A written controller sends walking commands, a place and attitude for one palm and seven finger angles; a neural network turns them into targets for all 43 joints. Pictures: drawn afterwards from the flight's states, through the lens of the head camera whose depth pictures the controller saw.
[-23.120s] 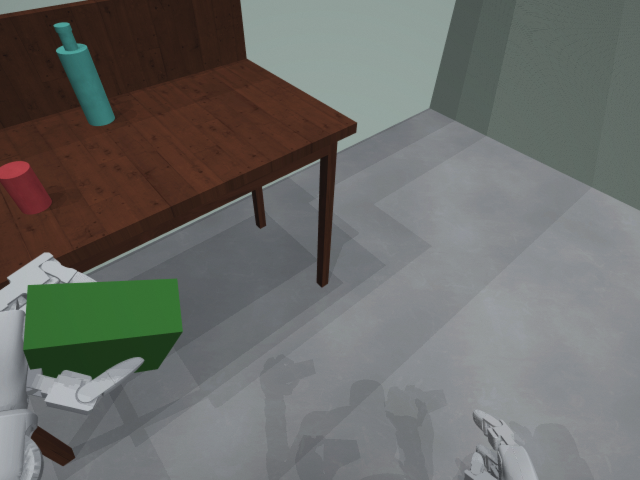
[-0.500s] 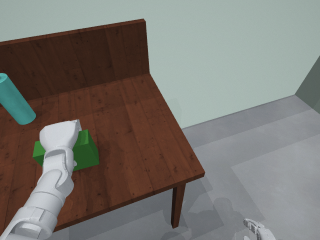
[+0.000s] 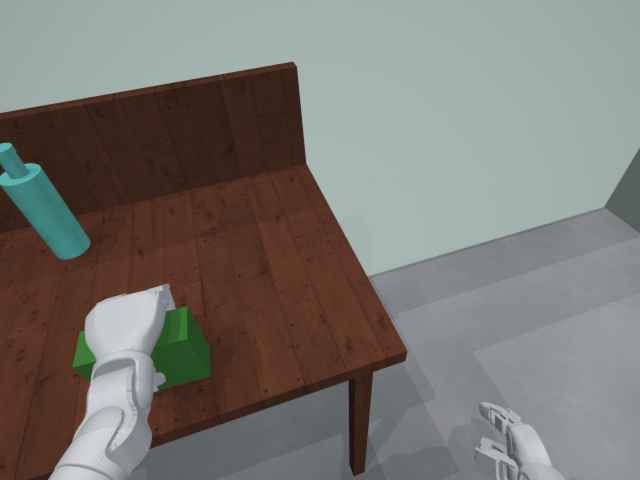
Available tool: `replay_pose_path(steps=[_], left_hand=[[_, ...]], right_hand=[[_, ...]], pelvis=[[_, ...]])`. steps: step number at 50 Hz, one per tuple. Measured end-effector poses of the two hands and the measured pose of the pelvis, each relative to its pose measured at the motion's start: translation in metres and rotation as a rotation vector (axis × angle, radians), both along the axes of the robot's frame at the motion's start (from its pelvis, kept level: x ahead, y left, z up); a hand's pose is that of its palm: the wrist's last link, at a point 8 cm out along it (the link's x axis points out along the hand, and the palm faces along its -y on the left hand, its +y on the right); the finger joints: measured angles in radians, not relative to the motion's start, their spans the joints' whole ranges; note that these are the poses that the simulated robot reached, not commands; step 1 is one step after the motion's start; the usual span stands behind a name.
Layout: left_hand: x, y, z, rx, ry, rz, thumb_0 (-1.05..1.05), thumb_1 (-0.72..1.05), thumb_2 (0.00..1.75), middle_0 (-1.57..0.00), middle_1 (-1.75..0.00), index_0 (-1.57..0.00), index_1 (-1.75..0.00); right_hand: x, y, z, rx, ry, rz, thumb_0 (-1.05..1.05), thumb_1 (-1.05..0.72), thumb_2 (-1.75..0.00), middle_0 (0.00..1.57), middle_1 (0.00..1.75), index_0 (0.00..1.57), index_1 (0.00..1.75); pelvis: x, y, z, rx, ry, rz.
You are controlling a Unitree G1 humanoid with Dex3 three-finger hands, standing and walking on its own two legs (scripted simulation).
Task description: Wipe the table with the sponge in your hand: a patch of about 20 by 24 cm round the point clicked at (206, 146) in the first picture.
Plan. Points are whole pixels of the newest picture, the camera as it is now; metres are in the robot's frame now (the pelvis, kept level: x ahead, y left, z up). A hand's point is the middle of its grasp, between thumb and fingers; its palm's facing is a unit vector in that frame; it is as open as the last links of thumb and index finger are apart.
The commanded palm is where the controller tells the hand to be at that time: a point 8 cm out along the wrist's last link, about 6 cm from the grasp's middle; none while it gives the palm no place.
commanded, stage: wipe back along the middle lane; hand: left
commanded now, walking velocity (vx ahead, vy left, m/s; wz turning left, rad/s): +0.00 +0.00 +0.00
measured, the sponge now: (154, 361) +0.27 +0.27 -0.01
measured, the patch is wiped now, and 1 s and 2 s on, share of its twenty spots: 0.65 0.70 0.70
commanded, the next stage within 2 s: slide across to the third lane in 0.02 s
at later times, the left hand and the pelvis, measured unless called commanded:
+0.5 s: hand (153, 349) +0.26 +0.25 +0.04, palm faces -0.05 -0.05 -1.00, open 9.5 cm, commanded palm +0.25 +0.22 +0.09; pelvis -0.02 +0.00 +0.00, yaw +1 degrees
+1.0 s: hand (203, 334) +0.29 +0.20 +0.03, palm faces -0.02 -0.05 -1.00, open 9.5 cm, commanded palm +0.27 +0.18 +0.08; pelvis -0.03 -0.01 +0.00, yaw +1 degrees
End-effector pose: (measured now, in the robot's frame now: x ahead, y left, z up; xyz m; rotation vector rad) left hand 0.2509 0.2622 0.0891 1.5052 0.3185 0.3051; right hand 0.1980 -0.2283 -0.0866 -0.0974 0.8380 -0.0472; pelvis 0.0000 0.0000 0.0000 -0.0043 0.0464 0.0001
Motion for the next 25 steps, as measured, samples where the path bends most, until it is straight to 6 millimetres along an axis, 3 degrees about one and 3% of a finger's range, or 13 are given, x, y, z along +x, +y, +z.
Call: replay_pose_path(steps=[9, 25], left_hand=[[-0.012, -0.004, 0.000, -0.004, 0.015, 0.011, 0.02, -0.45, 1.06, -0.70, -1.47, -0.76, -1.45], [-0.006, -0.014, 0.001, -0.006, 0.045, -0.021, 0.00, -0.46, 1.06, -0.73, -1.44, -0.79, -1.42]], right_hand=[[-0.009, -0.005, 0.001, -0.019, -0.006, -0.002, 0.01, -0.91, -0.90, 0.19, 0.29, 0.20, 0.30], [-0.031, -0.003, -0.014, -0.020, 0.036, -0.008, 0.01, -0.91, -0.90, 0.19, 0.29, 0.20, 0.30]], pelvis=[[-0.011, -0.005, 0.000, 0.002, -0.022, 0.002], [-0.022, -0.003, 0.000, 0.001, -0.029, 0.012]])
